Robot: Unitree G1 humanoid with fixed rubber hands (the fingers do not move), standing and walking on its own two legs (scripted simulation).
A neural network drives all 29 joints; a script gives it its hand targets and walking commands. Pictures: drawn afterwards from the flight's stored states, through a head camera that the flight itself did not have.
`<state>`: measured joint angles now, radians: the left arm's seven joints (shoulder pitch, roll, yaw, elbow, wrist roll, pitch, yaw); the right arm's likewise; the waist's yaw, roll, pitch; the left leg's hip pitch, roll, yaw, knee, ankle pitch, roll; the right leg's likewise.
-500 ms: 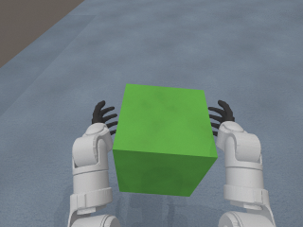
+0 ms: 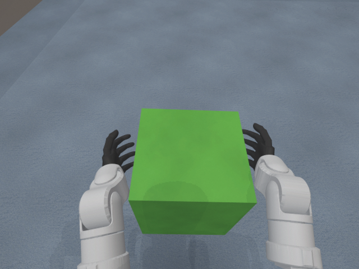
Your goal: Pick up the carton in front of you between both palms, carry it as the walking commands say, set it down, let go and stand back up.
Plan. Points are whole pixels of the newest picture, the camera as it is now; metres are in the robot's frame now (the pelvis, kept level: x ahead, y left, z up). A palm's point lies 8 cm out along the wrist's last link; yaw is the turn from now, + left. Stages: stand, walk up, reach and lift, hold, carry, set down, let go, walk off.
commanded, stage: carry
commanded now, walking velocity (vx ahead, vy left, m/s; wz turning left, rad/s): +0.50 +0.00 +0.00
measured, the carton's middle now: (186, 177) +0.34 -0.02 +0.00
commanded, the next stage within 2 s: none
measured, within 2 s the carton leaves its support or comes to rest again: neither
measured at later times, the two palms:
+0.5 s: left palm (133, 84) +0.59 +0.10 +0.09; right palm (238, 76) +0.60 -0.20 +0.08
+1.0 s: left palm (131, 20) +0.92 +0.11 +0.12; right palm (214, 19) +0.90 -0.19 +0.11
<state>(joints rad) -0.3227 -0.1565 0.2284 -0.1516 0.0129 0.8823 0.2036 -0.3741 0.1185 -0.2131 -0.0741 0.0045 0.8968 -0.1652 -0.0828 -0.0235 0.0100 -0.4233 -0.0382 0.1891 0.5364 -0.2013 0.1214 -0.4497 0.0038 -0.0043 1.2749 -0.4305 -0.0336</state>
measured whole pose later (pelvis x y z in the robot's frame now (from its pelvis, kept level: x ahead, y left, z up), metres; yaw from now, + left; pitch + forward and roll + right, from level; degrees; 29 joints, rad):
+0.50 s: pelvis +0.36 -0.06 +0.02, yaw +2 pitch +4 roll +0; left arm 0.04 -0.13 0.02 -0.40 0.02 1.11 0.16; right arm 0.05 0.13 -0.09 -0.41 -0.03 1.12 -0.13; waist 0.03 0.02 -0.12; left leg -0.45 0.08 0.06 1.04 -0.35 -0.01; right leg -0.29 -0.05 -0.22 0.41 -0.19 -0.03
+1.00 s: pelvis +0.69 -0.03 +0.02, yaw +0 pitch +4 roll +0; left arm 0.09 -0.14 0.03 -0.55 0.01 1.14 0.16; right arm 0.08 0.14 -0.05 -0.52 -0.01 1.13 -0.15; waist -0.05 0.00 -0.16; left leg -0.14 0.08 0.23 0.32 -0.24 -0.01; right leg -0.50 -0.10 -0.14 0.65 -0.28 0.01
